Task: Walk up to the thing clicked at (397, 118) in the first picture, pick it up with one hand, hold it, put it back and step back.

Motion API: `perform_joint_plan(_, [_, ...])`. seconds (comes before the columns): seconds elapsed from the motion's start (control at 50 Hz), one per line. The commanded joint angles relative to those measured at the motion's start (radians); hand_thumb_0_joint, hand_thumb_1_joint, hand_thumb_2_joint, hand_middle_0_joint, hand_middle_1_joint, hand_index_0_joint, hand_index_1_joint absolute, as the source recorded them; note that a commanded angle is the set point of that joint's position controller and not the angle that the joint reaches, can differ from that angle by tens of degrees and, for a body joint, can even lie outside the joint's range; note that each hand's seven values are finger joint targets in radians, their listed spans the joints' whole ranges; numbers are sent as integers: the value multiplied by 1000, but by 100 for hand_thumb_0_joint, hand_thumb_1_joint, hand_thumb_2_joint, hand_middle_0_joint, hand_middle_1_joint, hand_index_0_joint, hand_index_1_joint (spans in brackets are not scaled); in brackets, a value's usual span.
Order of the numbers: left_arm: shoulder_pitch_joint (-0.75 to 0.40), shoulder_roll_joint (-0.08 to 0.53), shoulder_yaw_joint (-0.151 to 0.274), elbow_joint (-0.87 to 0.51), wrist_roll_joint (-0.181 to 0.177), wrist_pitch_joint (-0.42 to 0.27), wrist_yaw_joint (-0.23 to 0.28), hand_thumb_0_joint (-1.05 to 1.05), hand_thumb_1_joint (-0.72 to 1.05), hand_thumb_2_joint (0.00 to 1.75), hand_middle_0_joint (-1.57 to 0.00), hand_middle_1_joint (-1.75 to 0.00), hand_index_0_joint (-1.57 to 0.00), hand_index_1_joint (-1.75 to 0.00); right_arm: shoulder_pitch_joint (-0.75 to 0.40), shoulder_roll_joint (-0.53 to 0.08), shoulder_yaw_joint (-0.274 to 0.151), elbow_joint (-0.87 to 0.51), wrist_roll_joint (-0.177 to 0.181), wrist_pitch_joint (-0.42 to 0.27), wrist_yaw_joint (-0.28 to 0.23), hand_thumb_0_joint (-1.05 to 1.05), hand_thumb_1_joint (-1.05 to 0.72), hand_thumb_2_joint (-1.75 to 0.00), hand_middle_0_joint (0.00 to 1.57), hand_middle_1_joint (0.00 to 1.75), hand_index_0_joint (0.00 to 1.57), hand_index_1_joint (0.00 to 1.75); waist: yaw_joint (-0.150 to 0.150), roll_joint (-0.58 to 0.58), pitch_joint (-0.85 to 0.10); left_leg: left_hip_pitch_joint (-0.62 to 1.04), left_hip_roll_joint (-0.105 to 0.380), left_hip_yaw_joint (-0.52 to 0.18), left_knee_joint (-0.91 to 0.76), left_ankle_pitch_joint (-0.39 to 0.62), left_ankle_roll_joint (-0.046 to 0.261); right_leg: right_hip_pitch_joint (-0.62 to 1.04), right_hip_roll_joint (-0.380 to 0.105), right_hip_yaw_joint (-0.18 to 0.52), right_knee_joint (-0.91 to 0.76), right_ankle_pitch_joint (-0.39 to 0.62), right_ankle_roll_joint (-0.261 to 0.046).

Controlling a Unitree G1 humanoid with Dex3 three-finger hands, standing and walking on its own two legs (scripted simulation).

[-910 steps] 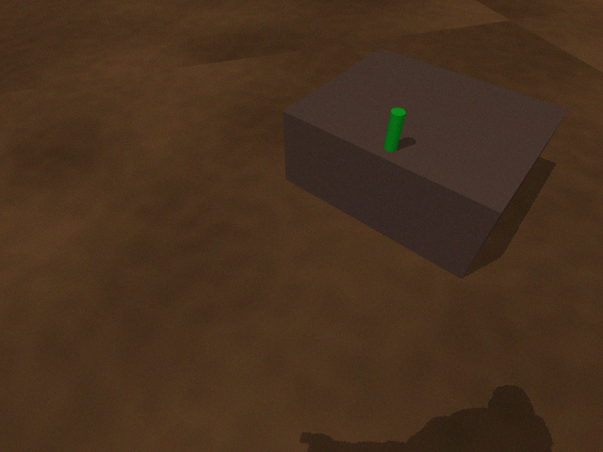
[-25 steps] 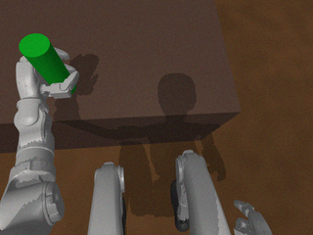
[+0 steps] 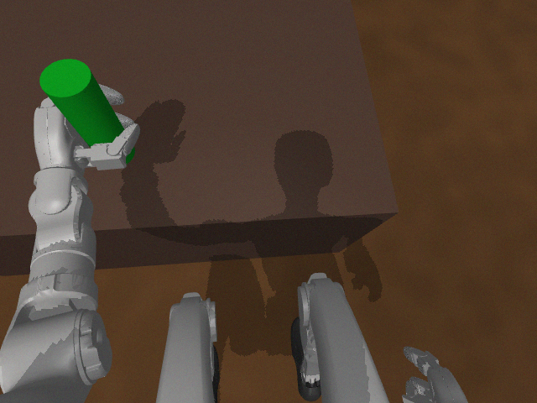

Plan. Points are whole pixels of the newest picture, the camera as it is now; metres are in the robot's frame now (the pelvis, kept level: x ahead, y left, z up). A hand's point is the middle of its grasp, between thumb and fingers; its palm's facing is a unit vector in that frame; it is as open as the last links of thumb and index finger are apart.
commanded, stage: settle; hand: left
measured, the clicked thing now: (96, 121) +0.50 +0.20 +0.04
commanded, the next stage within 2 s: lift in 0.60 s
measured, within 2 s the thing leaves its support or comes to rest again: neither
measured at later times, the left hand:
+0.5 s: hand (102, 124) +0.49 +0.19 +0.05, palm faces +0.07 -1.00 -0.04, open 7.0 cm
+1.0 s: hand (93, 114) +0.48 +0.18 +0.08, palm faces +0.08 -1.00 -0.04, open 7.0 cm
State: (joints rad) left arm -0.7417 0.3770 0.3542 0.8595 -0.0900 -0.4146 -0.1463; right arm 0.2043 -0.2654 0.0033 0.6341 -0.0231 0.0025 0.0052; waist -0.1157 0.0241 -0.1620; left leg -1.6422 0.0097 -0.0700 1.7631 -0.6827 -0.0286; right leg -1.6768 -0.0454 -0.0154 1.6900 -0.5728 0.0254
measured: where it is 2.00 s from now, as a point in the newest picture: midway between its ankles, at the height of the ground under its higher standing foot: (258, 386)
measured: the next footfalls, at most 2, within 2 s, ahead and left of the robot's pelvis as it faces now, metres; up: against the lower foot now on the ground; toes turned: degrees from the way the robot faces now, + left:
none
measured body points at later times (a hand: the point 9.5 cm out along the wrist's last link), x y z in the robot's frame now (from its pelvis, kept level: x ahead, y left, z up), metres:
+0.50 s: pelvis +0.00 +0.00 +0.03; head +0.18 +0.02 +0.44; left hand +0.48 +0.24 +0.05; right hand +0.09 -0.27 -0.10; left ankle +0.05 +0.13 -0.50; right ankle +0.09 -0.14 -0.50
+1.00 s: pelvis +0.01 +0.00 +0.06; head +0.17 +0.01 +0.48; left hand +0.47 +0.24 +0.08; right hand +0.10 -0.27 -0.07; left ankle +0.05 +0.13 -0.50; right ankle +0.09 -0.14 -0.50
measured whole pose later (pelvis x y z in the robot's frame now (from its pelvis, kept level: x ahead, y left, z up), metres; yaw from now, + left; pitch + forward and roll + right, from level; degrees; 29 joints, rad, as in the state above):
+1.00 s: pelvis +0.01 +0.00 +0.06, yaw +0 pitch +28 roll -2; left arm -0.64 0.33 0.34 0.84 -0.10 -0.45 -0.13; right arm 0.22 -0.25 -0.01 0.67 -0.02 0.00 0.00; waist -0.10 0.03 -0.16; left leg -1.41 0.03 -0.07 1.56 -0.64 -0.03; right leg -1.45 -0.03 -0.03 1.49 -0.54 0.02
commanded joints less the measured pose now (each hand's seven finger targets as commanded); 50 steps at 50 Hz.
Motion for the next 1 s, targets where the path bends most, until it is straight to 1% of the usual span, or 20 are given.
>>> perform_joint_plan(0.0, [-335, 197, 42, -180, -29, -63, 2, 0, 47, 120, -126, -132, -128, -131, 141, -166, -63, -54, 7, -20, -13, 0, -87, -89, 20, 30, 20, 30, -11, 41, -606, 325, -15, 35, -245, 247, 53, 480, 24, -5, -225, 217, -58])
perform_joint_plan(0.08, [-326, 186, 35, -164, -23, -68, 2, 0, 52, 122, -125, -131, -127, -130, 144, -171, -67, -50, 6, -20, -14, 0, -86, -89, 20, 30, 20, 30, -17, 60, -571, 360, -11, 25, -276, 247, 47, 441, 24, -10, -238, 205, -63])
perform_joint_plan(0.16, [-355, 201, 41, -192, -20, -88, 4, 0, 53, 121, -126, -131, -127, -130, 147, -162, -62, -49, 2, -25, -12, 0, -87, -89, 20, 30, 20, 30, -7, 78, -616, 391, -11, 30, -274, 316, 46, 475, 25, -13, -234, 261, -65])
perform_joint_plan(0.2, [-339, 222, 62, -160, -22, -93, 8, 0, 49, 123, -127, -134, -129, -133, 141, -162, -61, -47, 3, -23, -12, 0, -87, -89, 20, 30, 20, 30, -1, 71, -572, 371, -12, 28, -299, 241, 46, 474, 25, -9, -252, 197, -63])
perform_joint_plan(0.22, [-372, 192, 32, -196, -21, -99, 7, 0, 51, 124, -128, -134, -129, -134, 133, -155, -62, -52, 1, -27, -12, 0, -87, -89, 20, 30, 20, 30, -7, 73, -580, 377, -11, 34, -298, 217, 48, 474, 26, -4, -266, 181, -60])
perform_joint_plan(0.26, [-323, 219, 66, -134, -21, -97, 11, 0, 53, 124, -127, -134, -129, -134, 142, -167, -70, -41, 2, -26, -14, 0, -87, -89, 20, 30, 20, 30, -9, 46, -567, 367, -11, 32, -307, 188, 51, 486, 26, 0, -284, 157, -56])
perform_joint_plan(0.28, [-347, 204, 35, -171, -22, -106, 3, 0, 54, 124, -128, -134, -129, -133, 135, -163, -63, -43, 0, -26, -13, 0, -87, -89, 20, 30, 20, 30, -9, 83, -574, 384, -11, 28, -319, 203, 45, 479, 25, -2, -275, 167, -60])
perform_joint_plan(0.32, [-362, 216, 35, -199, -14, -108, 5, 0, 51, 124, -129, -135, -130, -134, 138, -165, -66, -49, 0, -25, -13, 0, -87, -89, 20, 30, 20, 30, -1, 96, -604, 426, -11, 24, -331, 220, 43, 483, 26, -8, -279, 180, -63])
perform_joint_plan(0.36, [-375, 183, 9, -205, -15, -106, 2, 0, 53, 125, -128, -135, -130, -134, 138, -160, -66, -49, 0, -27, -14, 0, -87, -89, 20, 30, 20, 30, -15, 87, -600, 427, -11, 26, -335, 212, 44, 497, 27, -8, -295, 178, -61])
perform_joint_plan(0.42, [-319, 223, 55, -144, -27, -99, 3, 0, 51, 124, -128, -135, -130, -134, 142, -167, -65, -34, 4, -27, -17, 0, -88, -89, 20, 30, 20, 30, -9, 68, -589, 414, -12, 30, -330, 243, 46, 534, 27, -5, -301, 207, -59])
perform_joint_plan(0.5, [-363, 202, 24, -191, -20, -105, 3, 0, 52, 125, -127, -134, -128, -134, 143, -159, -62, -36, 0, -26, -15, 0, -87, -89, 20, 30, 20, 30, -7, 88, -597, 451, -11, 27, -339, 284, 43, 530, 28, -10, -305, 238, -63])
perform_joint_plan(0.54, [-288, 199, 45, -92, -20, -100, 7, 0, 54, 127, -128, -135, -129, -134, 149, -166, -65, -22, 2, -24, -16, 0, -87, -89, 20, 30, 20, 30, -9, 67, -540, 431, -10, 24, -352, 262, 42, 516, 28, -12, -313, 218, -63])
perform_joint_plan(0.6, [-328, 202, 41, -148, -25, -118, 5, 0, 54, 127, -127, -135, -128, -134, 144, -169, -66, -29, 0, -27, -13, 0, -87, -89, 20, 30, 20, 30, -5, 88, -560, 458, -7, 19, -357, 275, 40, 497, 28, -15, -306, 225, -65])
perform_joint_plan(0.62, [-352, 179, 15, -187, -23, -124, 2, 0, 53, 126, -128, -135, -130, -134, 140, -155, -60, -36, -1, -30, -11, 0, -88, -89, 20, 30, 20, 30, -5, 102, -578, 478, -7, 19, -361, 295, 37, 510, 29, -17, -305, 238, -67])
perform_joint_plan(0.7, [-275, 201, 45, -86, -22, -117, -2, 0, 48, 119, -128, -137, -132, -134, 142, -169, -68, -26, 0, -28, -13, 0, -90, -90, 20, 30, 20, 30, -11, 66, -541, 449, -7, 24, -367, 259, 42, 525, 30, -12, -326, 217, -62])
perform_joint_plan(0.74, [-360, 187, 9, -216, -21, -129, -3, 0, 42, 118, -127, -136, -130, -134, 135, -158, -67, -46, -3, -30, -12, 0, -90, -90, 20, 30, 20, 30, -9, 85, -601, 467, -11, 28, -376, 250, 43, 573, 30, -6, -340, 216, -60])
perform_joint_plan(0.78, [-321, 200, 24, -224, -20, -120, 1, 0, 45, 118, -128, -136, -131, -134, 139, -162, -68, -41, 0, -27, -12, 0, -90, -90, 20, 30, 20, 30, 12, 103, -622, 526, -9, 22, -394, 296, 36, 572, 31, -14, -340, 240, -66])
perform_joint_plan(0.84, [-286, 188, 29, -236, -30, -111, 5, 0, 47, 119, -125, -135, -129, -133, 149, -167, -71, -34, -1, -26, -12, 0, -90, -90, 20, 30, 20, 30, 12, 108, -665, 575, -5, 20, -384, 407, 35, 599, 33, -19, -335, 330, -68])
perform_joint_plan(0.96, [-186, 141, 25, -239, -43, -91, 29, 0, 43, 121, -126, -137, -129, -135, 126, -149, -72, -31, 8, -24, -15, 0, -90, -90, 20, 30, 20, 30, 20, 42, -549, 533, -7, 26, -447, 282, 41, 659, 35, -15, -406, 244, -58])
perform_joint_plan(0.98, [-192, 113, -5, -286, -47, -93, 29, 0, 44, 120, -126, -136, -129, -134, 113, -147, -72, -41, 9, -25, -15, 0, -89, -90, 20, 30, 20, 30, 21, 55, -540, 555, -5, 22, -465, 270, 38, 651, 34, -17, -415, 232, -59])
